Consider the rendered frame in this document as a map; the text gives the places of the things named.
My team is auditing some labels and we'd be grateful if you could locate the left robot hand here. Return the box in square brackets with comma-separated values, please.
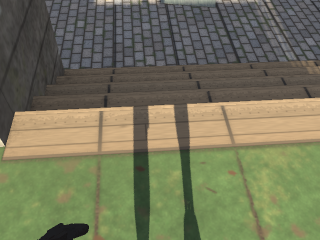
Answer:
[37, 223, 89, 240]

